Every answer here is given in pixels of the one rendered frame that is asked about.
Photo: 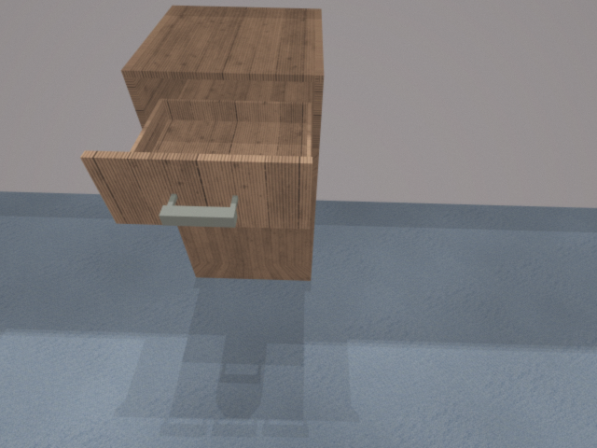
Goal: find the drawer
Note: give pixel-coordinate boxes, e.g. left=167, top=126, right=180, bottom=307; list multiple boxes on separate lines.
left=80, top=99, right=312, bottom=229

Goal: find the cabinet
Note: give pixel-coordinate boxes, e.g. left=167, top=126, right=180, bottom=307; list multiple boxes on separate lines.
left=121, top=6, right=324, bottom=281

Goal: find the handle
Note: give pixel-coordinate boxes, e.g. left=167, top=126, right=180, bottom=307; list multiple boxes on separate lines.
left=159, top=194, right=238, bottom=228

